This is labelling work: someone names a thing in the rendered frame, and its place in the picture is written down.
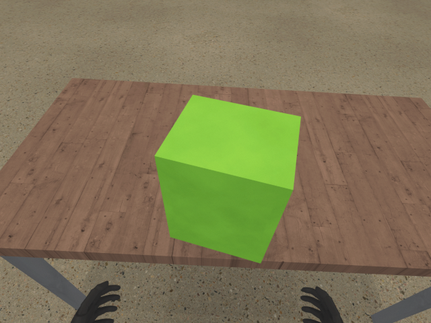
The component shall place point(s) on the carton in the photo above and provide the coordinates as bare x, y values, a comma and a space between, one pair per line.
226, 173

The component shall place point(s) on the robot left hand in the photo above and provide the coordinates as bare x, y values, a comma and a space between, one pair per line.
89, 311

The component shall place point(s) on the table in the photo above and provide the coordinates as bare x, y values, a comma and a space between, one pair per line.
84, 185

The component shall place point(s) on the robot right hand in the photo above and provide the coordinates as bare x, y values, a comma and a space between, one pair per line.
328, 312

